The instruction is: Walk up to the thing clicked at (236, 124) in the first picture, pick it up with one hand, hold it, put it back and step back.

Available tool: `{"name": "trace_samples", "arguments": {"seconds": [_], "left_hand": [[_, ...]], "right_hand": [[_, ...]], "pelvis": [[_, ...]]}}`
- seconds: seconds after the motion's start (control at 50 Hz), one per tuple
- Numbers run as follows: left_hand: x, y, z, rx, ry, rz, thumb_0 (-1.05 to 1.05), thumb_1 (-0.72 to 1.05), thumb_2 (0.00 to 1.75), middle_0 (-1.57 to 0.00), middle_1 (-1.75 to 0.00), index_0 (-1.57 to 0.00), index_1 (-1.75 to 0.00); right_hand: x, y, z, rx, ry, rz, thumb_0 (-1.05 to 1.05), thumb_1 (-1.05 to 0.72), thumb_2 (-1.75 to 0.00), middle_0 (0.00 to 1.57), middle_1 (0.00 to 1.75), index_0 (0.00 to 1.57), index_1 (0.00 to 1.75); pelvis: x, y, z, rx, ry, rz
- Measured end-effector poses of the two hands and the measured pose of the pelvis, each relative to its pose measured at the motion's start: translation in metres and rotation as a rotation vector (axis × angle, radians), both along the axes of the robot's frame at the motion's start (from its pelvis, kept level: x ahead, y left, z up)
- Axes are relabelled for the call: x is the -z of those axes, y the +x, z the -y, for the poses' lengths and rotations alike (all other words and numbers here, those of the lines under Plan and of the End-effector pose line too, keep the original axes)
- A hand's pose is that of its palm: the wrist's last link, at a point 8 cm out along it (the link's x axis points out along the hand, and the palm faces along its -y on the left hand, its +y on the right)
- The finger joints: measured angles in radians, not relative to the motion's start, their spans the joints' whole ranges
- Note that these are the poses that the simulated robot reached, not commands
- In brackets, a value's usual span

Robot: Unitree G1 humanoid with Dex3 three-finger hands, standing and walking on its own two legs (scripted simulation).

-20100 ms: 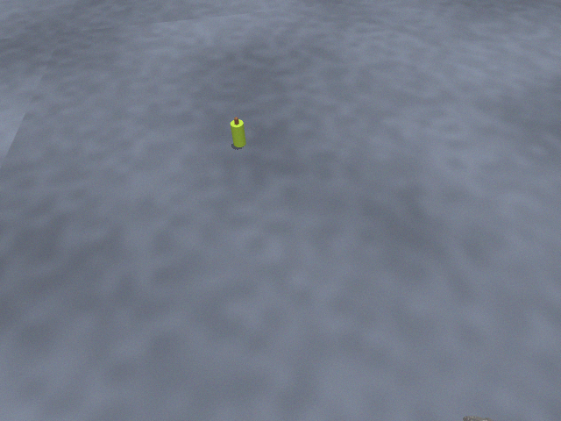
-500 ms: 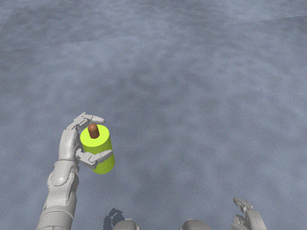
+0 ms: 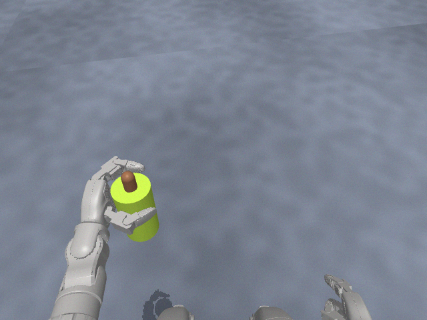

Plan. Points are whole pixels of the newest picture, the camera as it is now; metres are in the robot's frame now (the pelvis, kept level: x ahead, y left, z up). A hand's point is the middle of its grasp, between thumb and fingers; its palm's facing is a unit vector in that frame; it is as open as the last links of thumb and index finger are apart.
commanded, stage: hold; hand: left
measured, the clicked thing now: (135, 203) +0.32 +0.17 +0.02
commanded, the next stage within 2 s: crouch in 0.60 s
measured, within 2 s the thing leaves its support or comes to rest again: neither
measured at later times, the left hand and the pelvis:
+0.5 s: hand (130, 198) +0.32 +0.17 +0.04, palm faces -0.02 -1.00 -0.03, open 10.4 cm; pelvis +0.00 +0.00 +0.00, yaw +0 degrees
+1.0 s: hand (137, 209) +0.31 +0.17 +0.00, palm faces +0.03 -1.00 +0.00, open 10.4 cm; pelvis -0.02 +0.00 -0.01, yaw +0 degrees
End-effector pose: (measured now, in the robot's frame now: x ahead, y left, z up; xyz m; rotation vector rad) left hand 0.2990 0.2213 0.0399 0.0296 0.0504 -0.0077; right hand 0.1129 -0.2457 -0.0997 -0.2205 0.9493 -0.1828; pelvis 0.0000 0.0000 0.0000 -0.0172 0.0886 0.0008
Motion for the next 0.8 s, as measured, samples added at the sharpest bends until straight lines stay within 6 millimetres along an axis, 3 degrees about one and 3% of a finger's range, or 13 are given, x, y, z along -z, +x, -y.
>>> {"name": "trace_samples", "arguments": {"seconds": [0.18,0.44,0.66,0.8], "left_hand": [[0.002,-0.005,0.005,0.016,-0.004,0.000,0.02,-0.41,1.04,-0.77,-1.06,-0.68,-1.08],[-0.003,-0.002,-0.004,0.006,0.019,0.011,0.02,-0.41,1.04,-0.77,-1.07,-0.67,-1.08],[0.001,-0.009,0.007,0.021,-0.003,0.003,0.02,-0.41,1.05,-0.77,-1.06,-0.68,-1.08],[0.002,-0.011,0.003,-0.013,0.002,0.009,0.02,-0.42,1.05,-0.77,-1.06,-0.68,-1.08]], "right_hand": [[-0.001,0.002,-0.003,-0.007,0.001,0.007,0.01,-0.92,-0.90,0.20,0.30,0.20,0.30],[0.001,-0.001,-0.005,-0.011,0.011,0.006,0.01,-0.91,-0.90,0.20,0.30,0.20,0.30],[0.000,-0.004,-0.003,-0.006,0.011,0.015,0.01,-0.91,-0.90,0.20,0.30,0.20,0.30],[0.000,-0.003,-0.002,-0.017,0.006,0.015,0.01,-0.91,-0.90,0.20,0.30,0.20,0.30]], "pelvis": [[0.000,0.000,-0.002,0.000,-0.002,0.000],[0.001,-0.001,-0.002,-0.001,-0.005,0.000],[0.001,-0.005,-0.002,0.004,-0.001,0.005],[0.002,-0.007,0.001,0.000,-0.001,0.005]]}}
